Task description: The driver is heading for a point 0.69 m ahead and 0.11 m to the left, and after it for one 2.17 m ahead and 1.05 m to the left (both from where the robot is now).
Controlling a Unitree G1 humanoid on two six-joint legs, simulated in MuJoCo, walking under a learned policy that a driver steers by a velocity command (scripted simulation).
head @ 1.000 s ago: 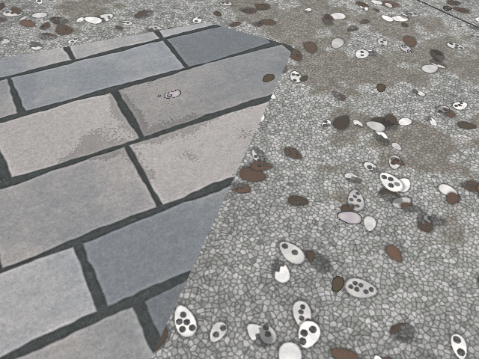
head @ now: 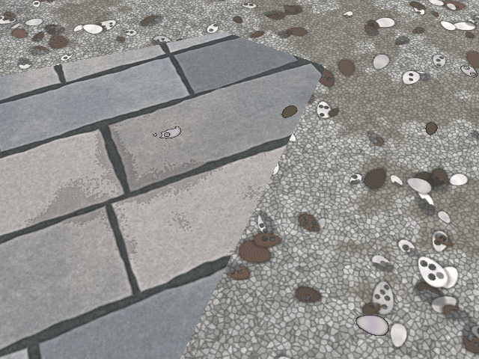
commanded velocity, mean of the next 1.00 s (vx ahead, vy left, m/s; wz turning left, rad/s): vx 0.07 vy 0.00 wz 0.50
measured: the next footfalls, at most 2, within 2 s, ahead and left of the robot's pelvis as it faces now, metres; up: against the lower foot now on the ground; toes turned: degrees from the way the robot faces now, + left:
right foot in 0.32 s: +0.28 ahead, -0.14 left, +0.00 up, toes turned +17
left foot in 0.74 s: +0.13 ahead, +0.08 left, +0.00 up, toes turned +29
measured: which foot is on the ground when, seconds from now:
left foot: down 0.00-0.32, up 0.34-0.72, down 0.74-1.00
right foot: up 0.00-0.30, down 0.32-0.74, up 0.76-1.00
